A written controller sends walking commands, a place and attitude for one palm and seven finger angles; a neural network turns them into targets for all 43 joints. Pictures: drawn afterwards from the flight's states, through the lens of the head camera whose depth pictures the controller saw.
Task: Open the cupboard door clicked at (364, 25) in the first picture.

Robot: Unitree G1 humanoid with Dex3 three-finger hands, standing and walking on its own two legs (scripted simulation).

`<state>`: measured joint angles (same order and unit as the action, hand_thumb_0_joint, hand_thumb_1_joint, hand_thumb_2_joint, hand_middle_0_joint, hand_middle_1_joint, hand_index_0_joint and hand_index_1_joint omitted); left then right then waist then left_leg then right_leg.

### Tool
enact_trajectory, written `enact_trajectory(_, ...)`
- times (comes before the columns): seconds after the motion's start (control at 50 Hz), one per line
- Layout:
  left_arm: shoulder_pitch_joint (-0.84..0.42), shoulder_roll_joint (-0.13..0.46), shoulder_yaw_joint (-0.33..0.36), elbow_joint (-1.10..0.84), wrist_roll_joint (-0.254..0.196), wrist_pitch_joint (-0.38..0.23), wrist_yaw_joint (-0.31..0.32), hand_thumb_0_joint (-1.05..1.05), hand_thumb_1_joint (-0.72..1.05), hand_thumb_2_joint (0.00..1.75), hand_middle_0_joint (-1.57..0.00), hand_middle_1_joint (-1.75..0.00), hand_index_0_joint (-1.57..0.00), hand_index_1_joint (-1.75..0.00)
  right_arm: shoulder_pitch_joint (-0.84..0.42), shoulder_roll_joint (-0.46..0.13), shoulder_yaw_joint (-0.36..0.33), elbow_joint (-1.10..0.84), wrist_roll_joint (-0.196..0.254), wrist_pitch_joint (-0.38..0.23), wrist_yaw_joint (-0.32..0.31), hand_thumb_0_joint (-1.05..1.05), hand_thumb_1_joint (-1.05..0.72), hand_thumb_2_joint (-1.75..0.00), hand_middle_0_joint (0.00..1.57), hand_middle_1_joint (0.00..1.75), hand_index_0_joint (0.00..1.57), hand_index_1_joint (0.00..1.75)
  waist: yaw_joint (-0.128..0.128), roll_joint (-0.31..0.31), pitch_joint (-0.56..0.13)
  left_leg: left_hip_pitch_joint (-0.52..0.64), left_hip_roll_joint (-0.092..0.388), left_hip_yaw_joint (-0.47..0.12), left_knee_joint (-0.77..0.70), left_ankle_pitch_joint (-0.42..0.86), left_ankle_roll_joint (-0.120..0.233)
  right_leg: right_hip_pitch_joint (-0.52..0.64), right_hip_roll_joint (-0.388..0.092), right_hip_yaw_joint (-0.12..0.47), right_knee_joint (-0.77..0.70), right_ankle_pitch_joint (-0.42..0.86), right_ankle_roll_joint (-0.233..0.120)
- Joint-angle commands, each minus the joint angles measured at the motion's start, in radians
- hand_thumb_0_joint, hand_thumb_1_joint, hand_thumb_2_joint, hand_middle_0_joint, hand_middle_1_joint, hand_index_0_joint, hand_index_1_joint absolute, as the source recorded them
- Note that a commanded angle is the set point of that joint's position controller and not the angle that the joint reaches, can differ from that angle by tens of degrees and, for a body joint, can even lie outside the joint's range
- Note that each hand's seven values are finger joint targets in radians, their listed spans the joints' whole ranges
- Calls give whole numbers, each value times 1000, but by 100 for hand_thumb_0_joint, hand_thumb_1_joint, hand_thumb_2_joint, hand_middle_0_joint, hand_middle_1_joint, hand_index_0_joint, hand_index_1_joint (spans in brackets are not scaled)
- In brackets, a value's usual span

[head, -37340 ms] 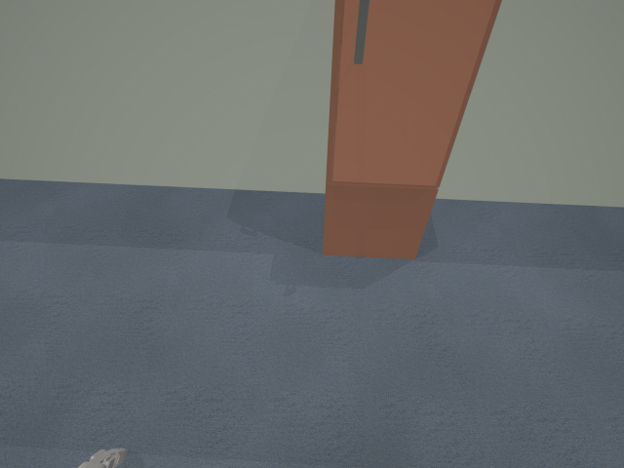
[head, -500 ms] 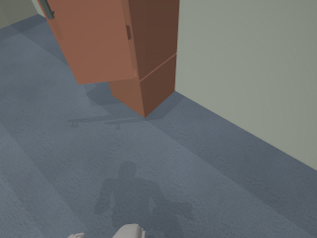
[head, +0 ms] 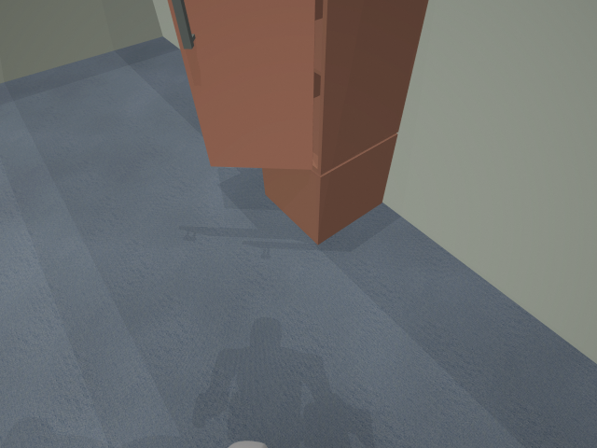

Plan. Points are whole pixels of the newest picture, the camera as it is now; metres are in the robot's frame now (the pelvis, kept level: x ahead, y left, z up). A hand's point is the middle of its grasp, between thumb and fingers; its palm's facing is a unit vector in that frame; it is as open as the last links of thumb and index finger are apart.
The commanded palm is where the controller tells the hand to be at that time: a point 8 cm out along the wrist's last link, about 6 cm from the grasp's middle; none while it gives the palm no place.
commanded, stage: take the last steps up to it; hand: left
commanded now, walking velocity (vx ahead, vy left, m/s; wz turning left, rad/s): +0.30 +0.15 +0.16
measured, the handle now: (183, 12) +0.97 +0.36 +0.16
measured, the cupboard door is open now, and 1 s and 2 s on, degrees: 48 48 48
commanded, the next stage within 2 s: come to a stop and stand still in 1.00 s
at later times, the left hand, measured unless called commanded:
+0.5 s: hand (123, 432) +0.16 +0.30 -0.17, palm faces +0.10 -0.98 -0.19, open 7.4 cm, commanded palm none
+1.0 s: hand (167, 312) +0.36 +0.29 -0.16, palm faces +0.06 -0.98 -0.19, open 7.1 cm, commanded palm none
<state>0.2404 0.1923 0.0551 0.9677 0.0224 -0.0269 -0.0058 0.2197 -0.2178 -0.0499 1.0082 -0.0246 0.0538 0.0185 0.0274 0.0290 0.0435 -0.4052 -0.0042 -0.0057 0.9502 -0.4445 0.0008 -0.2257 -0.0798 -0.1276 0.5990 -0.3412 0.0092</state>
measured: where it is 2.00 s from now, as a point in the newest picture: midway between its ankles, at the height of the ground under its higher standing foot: (286, 398)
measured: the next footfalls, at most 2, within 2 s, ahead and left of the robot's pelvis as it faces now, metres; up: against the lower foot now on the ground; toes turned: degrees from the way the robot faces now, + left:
left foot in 0.30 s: +0.20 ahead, +0.20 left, +0.00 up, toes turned +11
right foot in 0.78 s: +0.34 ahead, -0.01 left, +0.00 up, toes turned -8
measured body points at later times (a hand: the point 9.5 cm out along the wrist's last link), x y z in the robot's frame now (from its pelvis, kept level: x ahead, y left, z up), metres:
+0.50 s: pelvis +0.14 +0.11 +0.01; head +0.17 +0.12 +0.46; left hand +0.16 +0.35 -0.15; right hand +0.22 -0.13 -0.13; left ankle +0.16 +0.19 -0.73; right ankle +0.14 -0.02 -0.65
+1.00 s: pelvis +0.32 +0.11 +0.01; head +0.35 +0.12 +0.46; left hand +0.36 +0.35 -0.14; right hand +0.32 -0.12 -0.14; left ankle +0.36 +0.23 -0.69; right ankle +0.30 +0.00 -0.73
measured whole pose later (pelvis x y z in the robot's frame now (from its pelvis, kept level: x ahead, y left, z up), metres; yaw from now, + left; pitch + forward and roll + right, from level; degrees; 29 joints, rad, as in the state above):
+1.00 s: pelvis +0.32 +0.11 +0.01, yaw +1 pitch +0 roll -1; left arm 0.23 0.18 0.06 1.04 0.01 -0.06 0.01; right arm 0.27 -0.15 -0.04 1.08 -0.02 -0.01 0.01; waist -0.01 -0.01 0.06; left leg -0.44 0.09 0.08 0.80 -0.33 -0.03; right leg -0.16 -0.03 -0.14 0.40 -0.24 -0.02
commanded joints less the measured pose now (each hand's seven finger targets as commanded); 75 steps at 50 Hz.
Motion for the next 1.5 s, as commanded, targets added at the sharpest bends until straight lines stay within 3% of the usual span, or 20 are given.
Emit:
enact_trajectory(0.0, 51, 148, 28, -21, -2, -32, 17, 0, 90, 90, -20, -30, -20, -30, -132, -88, -33, -121, -6, -28, 21, 0, -90, -90, 20, 30, 20, 30, -7, -251, 119, -294, 105, -46, 227, 175, -39, 12, -316, 317, -489, -179, -89)
enact_trajectory(0.08, 145, 154, 29, 31, 2, -53, 18, 0, 90, 90, -20, -30, -20, -30, -148, -34, -18, -107, 5, -41, 35, 0, -90, -90, 20, 30, 20, 30, 20, -180, 34, -251, 90, 59, -9, 196, -62, 189, -267, 118, -405, 259, -79)
enact_trajectory(0.18, 174, 190, 36, 77, 10, -44, 14, 0, 90, 90, -20, -30, -20, -30, -176, -6, 2, -120, 9, -64, 45, 0, -90, -90, 20, 30, 20, 30, 38, -221, 10, -68, 44, 136, -305, 174, -34, 182, -271, 46, -321, 356, -69)
enact_trajectory(0.24, 125, 173, 35, 74, 3, -37, 6, 0, 90, 90, -20, -30, -20, -30, 66, -78, -15, -48, 0, -86, 26, 0, -90, -90, 20, 30, 20, 30, -77, -117, -87, 326, 4, 173, -486, 214, 2, 25, -192, -38, -37, 377, -21)
enact_trajectory(0.28, 107, 64, 9, 10, -8, -26, -2, 0, 90, 90, -20, -30, -20, -30, 327, -266, -67, 12, -7, -91, -15, 0, -90, -90, 20, 30, 20, 30, -171, 322, -252, 619, 376, -358, -640, 172, 160, -341, 11, -50, 498, -276, 33)
enact_trajectory(0.32, -4, 55, 6, -17, -3, -24, 4, 0, 90, 90, -20, -30, -20, -30, 243, -223, -53, 2, -5, -90, -27, 0, -90, -90, 20, 30, 20, 30, -140, 170, -123, 453, 387, -309, -694, 100, 196, -445, -48, 70, 696, -200, -17)
enact_trajectory(0.4, 33, 27, 6, 32, 5, 3, -12, 0, 90, 90, -20, -30, -20, -30, 93, -92, -13, -22, -4, -115, -38, 0, -90, -90, 20, 30, 20, 30, -43, 108, 14, 193, 309, -120, -771, 165, 145, -364, -89, 96, 608, 1, -5)
enact_trajectory(0.6, -121, 26, 6, -39, 3, 10, -19, 0, 90, 90, -20, -30, -20, -30, 148, -85, -16, 28, -10, -121, -29, 0, -90, -90, 20, 30, 20, 30, -38, 7, 53, 246, 308, -27, -822, 182, 183, -272, -47, 63, 147, 117, -2)
enact_trajectory(0.7, -69, 47, 11, -27, 7, -7, -15, 0, 90, 90, -20, -30, -20, -30, 177, -74, -5, 62, -9, -114, -29, 0, -90, -90, 20, 30, 20, 30, -8, -17, 18, 252, 241, 58, -620, 343, 120, -38, 22, 7, -76, 152, -24)
enact_trajectory(0.72, 20, 80, 20, 2, 8, -18, -12, 0, 90, 90, -20, -30, -20, -30, 174, -59, 1, 63, -1, -117, -28, 0, -90, -90, 20, 30, 20, 30, 29, -57, -24, 178, 183, 110, -468, 386, 85, 134, 9, 52, -121, 182, -47)
enact_trajectory(0.76, 243, 236, 55, 69, -1, -32, 4, 0, 90, 90, -20, -30, -20, -30, 149, -26, 6, 15, 11, -116, -16, 0, -90, -90, 20, 30, 20, 30, 90, -348, -105, -206, 7, 188, 29, -152, -1, 447, -368, 557, -316, 232, -240)
enact_trajectory(0.8, 146, 169, 42, 44, -8, -33, 23, 0, 90, 90, -20, -30, -20, -30, 55, -43, -6, 8, 10, -107, -18, 0, -90, -90, 20, 30, 20, 30, 57, -176, -7, -262, 90, 15, 177, -48, 0, 272, -332, 489, -361, 200, -236)
enact_trajectory(0.88, 37, 88, 15, 27, -8, -50, 21, 0, 90, 90, -20, -30, -20, -30, 100, 28, 5, 34, 5, -83, -10, 0, -90, -90, 20, 30, 20, 30, -30, -139, -30, -89, 119, 48, 0, 90, -37, 95, -229, 189, -380, 404, -165)
enact_trajectory(1.04, 47, 104, 19, 75, -7, -34, 6, 0, 90, 90, -20, -30, -20, -30, 128, 9, -3, 42, -1, -102, -2, 0, -90, -90, 20, 30, 20, 30, -58, -79, -26, 283, 45, 123, -476, 267, -35, -104, -129, 114, -249, 55, -91)
enact_trajectory(1.08, 56, 33, 4, 46, -12, -23, 1, 0, 90, 90, -20, -30, -20, -30, 272, -150, -37, 62, -14, -109, -24, 0, -90, -90, 20, 30, 20, 30, -116, 249, -84, 461, 326, -226, -609, 233, 100, -310, 31, -29, 122, -157, -15)
enact_trajectory(1.1, 20, 34, -7, 27, -12, -20, 6, 0, 90, 90, -20, -30, -20, -30, 297, -171, -36, 59, -14, -98, -37, 0, -90, -90, 20, 30, 20, 30, -131, 235, -87, 426, 422, -346, -681, 324, 187, -332, 59, 20, 324, -269, -8)
enact_trajectory(1.16, 50, 10, -21, 83, -14, 5, 17, 0, 90, 90, -20, -30, -20, -30, 85, -79, 10, 12, -7, -102, -62, 0, -90, -90, 20, 30, 20, 30, -41, 109, -4, 188, 353, -151, -646, 762, 162, -180, -31, 119, 319, -160, 8)
enact_trajectory(1.22, 90, 37, -15, 105, -19, 40, 21, 0, 90, 90, -20, -30, -20, -30, 29, -106, 6, 12, 3, -86, -75, 0, -90, -90, 20, 30, 20, 30, -26, 92, -78, 252, 333, -60, -600, 961, 147, -97, -7, 97, 209, -119, 26)
enact_trajectory(1.38, 19, 69, 21, 10, -4, 90, 21, 0, 90, 90, -20, -30, -20, -30, 1, -156, -40, -7, -4, -45, -83, 0, -90, -90, 20, 30, 20, 30, -39, 131, -71, 230, 372, -65, -580, 836, 178, -189, 40, 126, 364, -129, 19)
enact_trajectory(1.48, 24, 60, 15, -12, -7, 73, 21, 0, 90, 90, -20, -30, -20, -30, -13, -157, -48, -16, -5, -41, -69, 0, -90, -90, 20, 30, 20, 30, -27, 168, -111, 225, 328, -56, -539, 726, 135, -40, 44, 83, 53, -13, 5)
